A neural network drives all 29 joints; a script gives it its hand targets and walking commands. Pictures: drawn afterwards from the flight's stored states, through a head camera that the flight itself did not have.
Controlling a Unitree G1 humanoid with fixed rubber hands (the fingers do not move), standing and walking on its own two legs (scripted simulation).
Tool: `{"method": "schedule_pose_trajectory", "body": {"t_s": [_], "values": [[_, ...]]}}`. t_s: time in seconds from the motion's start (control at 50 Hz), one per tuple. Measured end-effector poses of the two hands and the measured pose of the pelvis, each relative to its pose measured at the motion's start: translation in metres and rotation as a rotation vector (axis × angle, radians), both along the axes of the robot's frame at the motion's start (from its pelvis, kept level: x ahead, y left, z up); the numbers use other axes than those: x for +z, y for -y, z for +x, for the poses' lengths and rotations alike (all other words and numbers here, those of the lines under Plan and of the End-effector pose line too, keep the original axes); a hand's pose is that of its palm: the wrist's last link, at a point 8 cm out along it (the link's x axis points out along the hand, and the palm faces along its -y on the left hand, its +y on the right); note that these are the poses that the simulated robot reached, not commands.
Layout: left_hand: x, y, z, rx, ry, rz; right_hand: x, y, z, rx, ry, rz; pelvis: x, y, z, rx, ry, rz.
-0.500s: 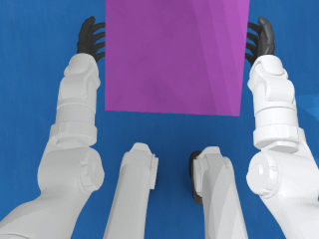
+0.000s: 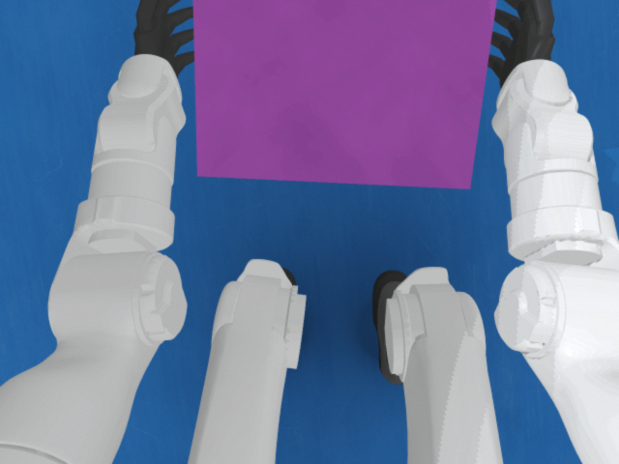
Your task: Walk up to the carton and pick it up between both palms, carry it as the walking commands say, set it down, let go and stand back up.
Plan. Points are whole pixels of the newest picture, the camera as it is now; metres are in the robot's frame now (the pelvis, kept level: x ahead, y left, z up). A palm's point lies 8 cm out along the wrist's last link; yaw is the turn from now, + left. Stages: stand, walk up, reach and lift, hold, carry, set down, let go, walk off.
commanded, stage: set down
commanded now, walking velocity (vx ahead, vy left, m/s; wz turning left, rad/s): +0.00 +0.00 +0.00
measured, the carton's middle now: (336, 67) +0.55 +0.02 -0.21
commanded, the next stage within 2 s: none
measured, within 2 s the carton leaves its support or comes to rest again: rests again in 1.16 s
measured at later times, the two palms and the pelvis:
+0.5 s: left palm (179, 70) +0.53 +0.21 -0.19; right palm (498, 71) +0.54 -0.17 -0.19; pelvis +0.01 +0.00 -0.04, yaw +0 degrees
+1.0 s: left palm (185, 80) +0.52 +0.21 -0.21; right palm (492, 82) +0.54 -0.17 -0.21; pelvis +0.00 +0.00 -0.05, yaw +0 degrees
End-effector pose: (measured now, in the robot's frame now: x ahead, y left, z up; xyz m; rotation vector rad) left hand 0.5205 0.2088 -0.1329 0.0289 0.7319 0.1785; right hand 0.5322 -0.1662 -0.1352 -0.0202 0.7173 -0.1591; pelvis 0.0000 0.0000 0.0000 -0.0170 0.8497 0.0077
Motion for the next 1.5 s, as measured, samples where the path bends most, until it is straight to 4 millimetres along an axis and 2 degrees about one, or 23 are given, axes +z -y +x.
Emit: {"method": "schedule_pose_trajectory", "body": {"t_s": [0.18,0.46,0.78,1.18,1.5], "values": [[-0.026,0.002,0.006,-0.009,-0.022,0.005,-0.028,0.002,0.003,0.004,-0.021,-0.003,-0.017,-0.001,0.003,-0.005,0.063,0.005],[-0.056,-0.001,0.008,-0.005,-0.031,0.006,-0.053,0.0,0.011,0.018,-0.028,-0.006,-0.034,0.002,0.01,-0.007,0.133,0.009],[-0.062,0.001,0.003,-0.014,-0.047,0.006,-0.061,0.002,0.005,0.028,-0.044,-0.012,-0.042,0.003,0.001,-0.003,0.196,0.013],[-0.085,0.001,0.002,-0.024,-0.073,0.001,-0.083,0.003,0.004,0.035,-0.072,-0.018,-0.05,0.003,0.003,0.0,0.23,0.012],[-0.087,0.0,0.004,-0.034,-0.072,-0.008,-0.085,0.004,0.006,0.052,-0.075,-0.012,-0.057,0.003,-0.001,0.0,0.258,0.012]]}}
